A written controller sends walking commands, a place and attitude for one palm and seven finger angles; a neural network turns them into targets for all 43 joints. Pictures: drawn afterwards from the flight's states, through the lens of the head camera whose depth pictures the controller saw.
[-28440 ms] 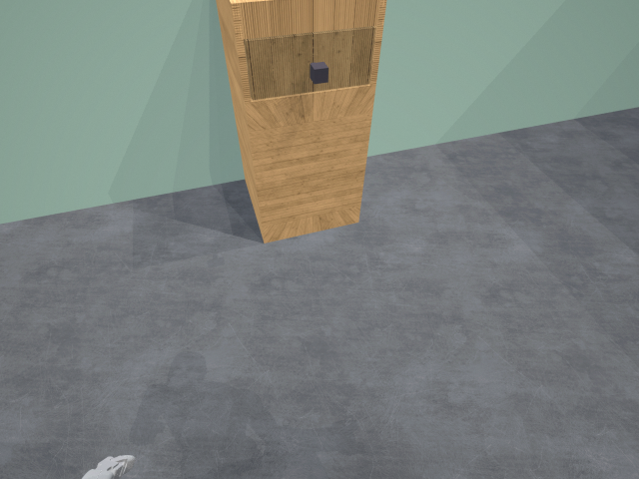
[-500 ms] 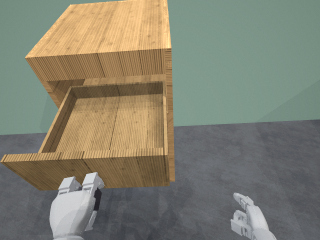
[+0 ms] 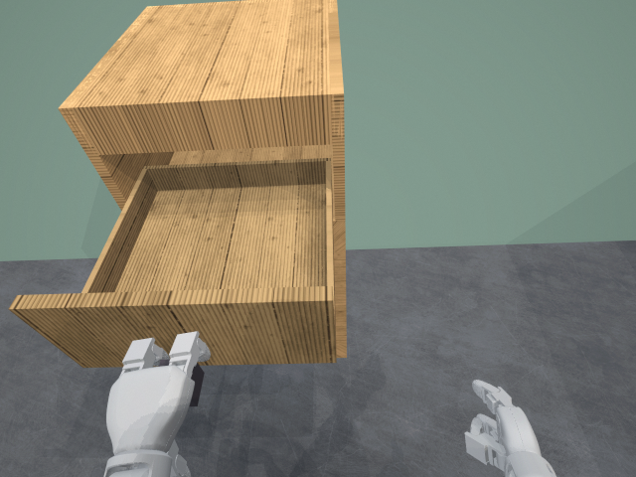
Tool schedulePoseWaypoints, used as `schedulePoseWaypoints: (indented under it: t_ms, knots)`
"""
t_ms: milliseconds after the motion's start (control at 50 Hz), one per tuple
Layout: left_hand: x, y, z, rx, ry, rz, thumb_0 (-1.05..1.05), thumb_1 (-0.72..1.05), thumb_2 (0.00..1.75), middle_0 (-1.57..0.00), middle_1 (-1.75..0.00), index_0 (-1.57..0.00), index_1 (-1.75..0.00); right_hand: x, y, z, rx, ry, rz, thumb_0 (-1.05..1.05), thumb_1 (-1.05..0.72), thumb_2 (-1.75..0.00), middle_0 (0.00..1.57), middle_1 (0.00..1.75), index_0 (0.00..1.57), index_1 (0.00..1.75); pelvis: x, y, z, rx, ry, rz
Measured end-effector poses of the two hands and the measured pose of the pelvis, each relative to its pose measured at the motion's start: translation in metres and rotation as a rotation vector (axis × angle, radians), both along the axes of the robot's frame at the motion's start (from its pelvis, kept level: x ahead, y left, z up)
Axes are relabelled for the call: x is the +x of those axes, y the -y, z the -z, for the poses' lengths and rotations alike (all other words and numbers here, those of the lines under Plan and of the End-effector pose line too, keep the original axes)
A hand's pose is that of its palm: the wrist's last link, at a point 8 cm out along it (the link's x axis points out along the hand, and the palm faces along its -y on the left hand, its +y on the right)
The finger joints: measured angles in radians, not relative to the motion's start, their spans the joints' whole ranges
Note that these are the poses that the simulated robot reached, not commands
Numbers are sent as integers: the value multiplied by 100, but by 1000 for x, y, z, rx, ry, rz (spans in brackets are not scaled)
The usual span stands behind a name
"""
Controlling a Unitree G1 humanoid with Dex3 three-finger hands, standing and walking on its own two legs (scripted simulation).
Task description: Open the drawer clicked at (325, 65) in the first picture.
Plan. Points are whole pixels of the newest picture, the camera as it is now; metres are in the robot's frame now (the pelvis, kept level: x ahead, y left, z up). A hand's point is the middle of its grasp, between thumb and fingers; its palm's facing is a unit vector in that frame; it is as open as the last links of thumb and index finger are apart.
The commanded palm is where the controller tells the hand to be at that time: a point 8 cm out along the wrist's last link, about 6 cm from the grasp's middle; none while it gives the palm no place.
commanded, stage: lift the hand off the handle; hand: left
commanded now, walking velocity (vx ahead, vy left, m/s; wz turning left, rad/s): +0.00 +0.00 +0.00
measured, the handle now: (183, 367) +0.24 +0.21 +0.01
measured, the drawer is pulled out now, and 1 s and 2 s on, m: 0.30 0.30 0.30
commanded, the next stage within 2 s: draw the hand back to the body in 1.40 s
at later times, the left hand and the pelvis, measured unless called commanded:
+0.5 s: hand (158, 381) +0.21 +0.22 +0.04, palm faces +0.09 -0.14 -0.99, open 13.4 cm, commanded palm +0.17 +0.22 +0.11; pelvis +0.01 +0.01 +0.01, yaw +0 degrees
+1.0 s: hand (134, 349) +0.21 +0.21 +0.12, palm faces +0.14 -0.16 -0.98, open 13.8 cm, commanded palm +0.17 +0.21 +0.18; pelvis +0.01 +0.01 +0.03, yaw +0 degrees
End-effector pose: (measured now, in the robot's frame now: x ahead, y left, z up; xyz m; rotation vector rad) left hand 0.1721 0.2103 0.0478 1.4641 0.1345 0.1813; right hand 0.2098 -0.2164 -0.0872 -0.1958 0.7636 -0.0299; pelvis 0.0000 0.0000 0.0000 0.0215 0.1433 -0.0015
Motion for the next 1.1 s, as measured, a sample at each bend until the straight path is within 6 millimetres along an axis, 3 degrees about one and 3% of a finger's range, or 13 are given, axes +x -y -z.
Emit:
schedulePoseWaypoints:
  t_ms: [240, 460, 720, 900, 1100]
  knots:
    - [15, -3, -7, -6, -20, 2, 0, -49, 30, -32, -120, -39, -123, -8, -7, 1, 17, -23, 33, 1, -91, -90, 20, 30, 20, 30, 1, -2, -5, -1, 16, 6]
    - [12, -11, -43, -27, 38, -22, 0, -49, 30, -32, -120, -41, -123, 8, -11, -16, 18, 21, 8, 1, -91, -90, 20, 30, 20, 30, 6, -10, -13, -7, 57, 3]
    - [10, -4, -81, -57, 70, 15, 0, -49, 30, -32, -120, -36, -122, 31, -41, -35, 86, 75, -78, 1, -91, -90, 19, 30, 20, 30, 13, -15, -22, -12, 110, 5]
    - [11, -8, -113, -50, 113, 10, 0, -49, 30, -32, -120, -33, -121, 33, -53, -39, 115, 61, -117, 1, -91, -90, 20, 30, 20, 30, 14, -15, -29, -14, 139, 3]
    - [16, -6, -137, -51, 112, 41, 0, -49, 30, -32, -120, -32, -120, 29, -45, -44, 100, 48, -110, 1, -91, -90, 20, 30, 20, 30, 10, -13, -35, -16, 168, 1]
